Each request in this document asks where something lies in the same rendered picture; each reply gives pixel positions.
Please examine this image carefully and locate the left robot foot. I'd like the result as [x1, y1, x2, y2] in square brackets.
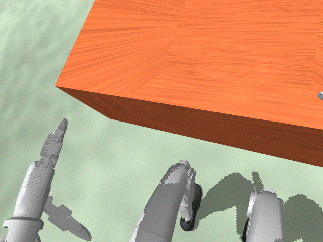
[180, 183, 202, 231]

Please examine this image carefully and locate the left robot arm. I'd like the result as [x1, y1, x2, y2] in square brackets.
[0, 217, 44, 242]

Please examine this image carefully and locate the left robot hand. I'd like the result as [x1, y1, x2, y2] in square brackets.
[13, 118, 92, 241]

